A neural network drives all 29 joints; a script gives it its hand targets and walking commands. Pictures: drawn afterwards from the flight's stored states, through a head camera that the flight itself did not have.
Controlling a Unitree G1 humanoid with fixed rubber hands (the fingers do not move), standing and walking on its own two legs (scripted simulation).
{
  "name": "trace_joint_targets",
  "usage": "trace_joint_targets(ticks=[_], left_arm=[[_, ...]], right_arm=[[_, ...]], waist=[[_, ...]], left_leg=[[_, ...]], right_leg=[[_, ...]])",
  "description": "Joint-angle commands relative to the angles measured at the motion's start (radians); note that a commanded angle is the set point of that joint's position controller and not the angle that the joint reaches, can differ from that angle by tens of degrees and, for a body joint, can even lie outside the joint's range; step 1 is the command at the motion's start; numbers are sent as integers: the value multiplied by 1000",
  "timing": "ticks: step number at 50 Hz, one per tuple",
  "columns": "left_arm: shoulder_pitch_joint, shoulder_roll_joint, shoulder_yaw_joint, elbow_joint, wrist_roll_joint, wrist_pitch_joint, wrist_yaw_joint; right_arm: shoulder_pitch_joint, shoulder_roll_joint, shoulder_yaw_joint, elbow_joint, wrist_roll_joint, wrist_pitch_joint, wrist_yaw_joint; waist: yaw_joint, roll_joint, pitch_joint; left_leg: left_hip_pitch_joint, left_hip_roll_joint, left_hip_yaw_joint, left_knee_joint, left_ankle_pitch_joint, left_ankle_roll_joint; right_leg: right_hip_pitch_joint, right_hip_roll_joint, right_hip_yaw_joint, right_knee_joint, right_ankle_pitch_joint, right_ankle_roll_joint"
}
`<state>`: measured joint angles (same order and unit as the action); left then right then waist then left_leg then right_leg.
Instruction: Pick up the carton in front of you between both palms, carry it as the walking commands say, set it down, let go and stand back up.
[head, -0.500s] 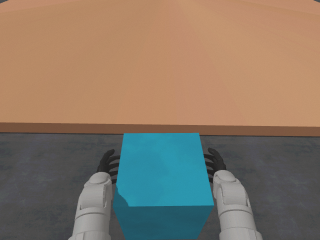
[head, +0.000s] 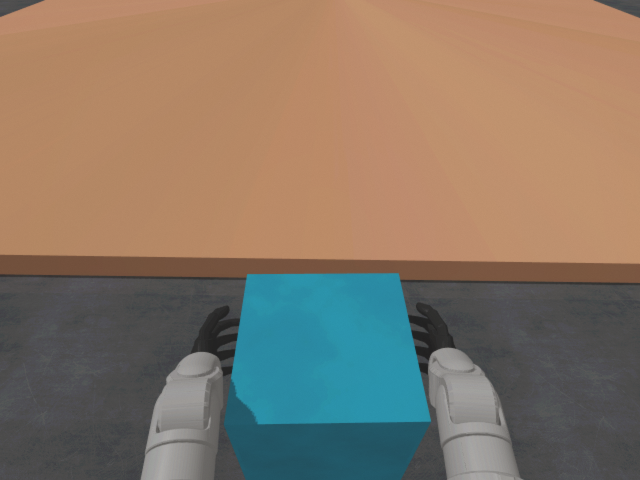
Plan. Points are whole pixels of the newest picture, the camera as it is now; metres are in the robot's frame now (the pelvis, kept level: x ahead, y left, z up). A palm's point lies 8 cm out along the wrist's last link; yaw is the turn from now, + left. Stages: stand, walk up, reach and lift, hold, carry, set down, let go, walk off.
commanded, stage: reach and lift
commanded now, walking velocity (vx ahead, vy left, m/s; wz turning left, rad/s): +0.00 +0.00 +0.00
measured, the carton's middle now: (323, 385) +0.29 +0.00 -0.04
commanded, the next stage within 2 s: hold in 0.16 s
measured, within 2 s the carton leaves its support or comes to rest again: neither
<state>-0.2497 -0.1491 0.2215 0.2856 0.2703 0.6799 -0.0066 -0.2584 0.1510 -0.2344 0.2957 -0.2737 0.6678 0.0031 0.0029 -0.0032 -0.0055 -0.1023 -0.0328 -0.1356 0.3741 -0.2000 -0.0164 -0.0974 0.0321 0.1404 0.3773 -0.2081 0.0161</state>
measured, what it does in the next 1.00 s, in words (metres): stands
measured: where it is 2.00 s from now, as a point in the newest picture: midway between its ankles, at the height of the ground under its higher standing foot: outside the picture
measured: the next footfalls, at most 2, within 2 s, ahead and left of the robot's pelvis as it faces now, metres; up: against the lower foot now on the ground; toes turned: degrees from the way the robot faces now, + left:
none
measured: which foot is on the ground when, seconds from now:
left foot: down 0.00-1.00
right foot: down 0.00-1.00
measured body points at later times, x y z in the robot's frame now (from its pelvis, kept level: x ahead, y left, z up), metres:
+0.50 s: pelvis -0.01 +0.00 +0.00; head -0.05 +0.00 +0.45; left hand +0.29 +0.15 +0.04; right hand +0.29 -0.15 +0.04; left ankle +0.01 +0.13 -0.75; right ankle +0.00 -0.13 -0.75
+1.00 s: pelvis -0.01 +0.00 +0.00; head -0.05 +0.00 +0.45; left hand +0.29 +0.15 +0.04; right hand +0.29 -0.15 +0.04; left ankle +0.01 +0.13 -0.75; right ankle +0.00 -0.13 -0.75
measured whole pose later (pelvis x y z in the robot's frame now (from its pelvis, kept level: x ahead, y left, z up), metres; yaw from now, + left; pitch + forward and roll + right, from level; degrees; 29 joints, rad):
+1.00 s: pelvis -0.01 +0.00 +0.00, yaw +0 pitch -7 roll +0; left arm -0.27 -0.15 0.23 0.23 0.28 0.77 -0.01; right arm -0.28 0.16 -0.24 0.24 -0.28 0.75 0.01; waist 0.00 0.00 0.01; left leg -0.05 -0.03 -0.13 0.36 -0.19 -0.02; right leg -0.05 0.03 0.13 0.36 -0.20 0.01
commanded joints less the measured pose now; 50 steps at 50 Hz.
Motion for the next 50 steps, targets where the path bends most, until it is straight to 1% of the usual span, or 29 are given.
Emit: trace_joint_targets(ticks=[1, 8, 11, 13, 16, 19, 25, 32, 37, 50], left_arm=[[-460, -938, -544, -55, -247, -30, -232], [-463, -936, -555, -81, -255, -13, -231], [-470, -941, -606, -143, -286, 2, -229], [-459, -924, -614, -168, -292, 23, -223], [-438, -884, -565, -136, -263, 53, -218], [-461, -877, -533, -103, -245, 61, -223], [-543, -910, -547, -101, -255, 52, -234], [-575, -913, -537, -71, -249, 47, -236], [-574, -914, -530, -62, -244, 48, -237], [-516, -914, -543, -99, -255, 51, -232]], right_arm=[[-439, 941, 544, -36, 244, -19, 238], [-443, 938, 557, -64, 252, -2, 238], [-448, 946, 608, -128, 281, 14, 233], [-436, 930, 618, -153, 287, 36, 227], [-416, 892, 570, -120, 261, 65, 222], [-442, 886, 538, -88, 246, 72, 228], [-524, 918, 552, -85, 256, 63, 238], [-554, 925, 541, -54, 249, 59, 239], [-553, 925, 533, -45, 245, 59, 240], [-498, 920, 545, -83, 256, 62, 237]], waist=[[-1, 5, -254], [-1, 5, -245], [-4, 4, -284], [-3, 1, -279], [-1, 1, -189], [0, 3, -139], [-1, 3, -186], [-1, 2, -188], [-1, 3, -188], [-1, 4, -213]], left_leg=[[95, -72, 71, -36, 259, -10], [98, -71, 69, -41, 247, -9], [125, -71, 65, -43, 287, -11], [132, -71, 64, -51, 296, -11], [104, -68, 71, -71, 207, -8], [82, -66, 77, -78, 121, -4], [86, -63, 78, -61, 101, -1], [77, -61, 80, -58, 65, 0], [80, -61, 80, -59, 77, -1], [110, -64, 76, -61, 180, -7]], right_leg=[[59, 74, -75, -44, 248, 9], [65, 73, -73, -48, 239, 9], [94, 73, -69, -52, 285, 12], [107, 71, -66, -59, 295, 12], [78, 68, -71, -76, 201, 8], [50, 66, -78, -84, 117, 4], [52, 65, -80, -70, 99, 2], [43, 62, -82, -67, 64, 1], [48, 62, -82, -68, 76, 2], [80, 67, -79, -70, 177, 6]])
